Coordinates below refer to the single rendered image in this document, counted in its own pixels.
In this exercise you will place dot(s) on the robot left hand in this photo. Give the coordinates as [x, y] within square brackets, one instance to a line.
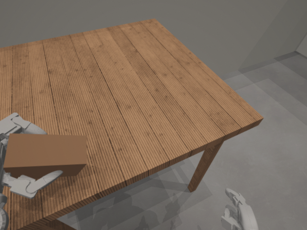
[24, 185]

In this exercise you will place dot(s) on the robot right hand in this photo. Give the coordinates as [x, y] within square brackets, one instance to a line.
[241, 219]

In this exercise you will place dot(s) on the table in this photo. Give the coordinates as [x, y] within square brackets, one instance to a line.
[142, 98]

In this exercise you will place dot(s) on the sponge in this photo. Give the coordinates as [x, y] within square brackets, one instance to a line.
[36, 155]

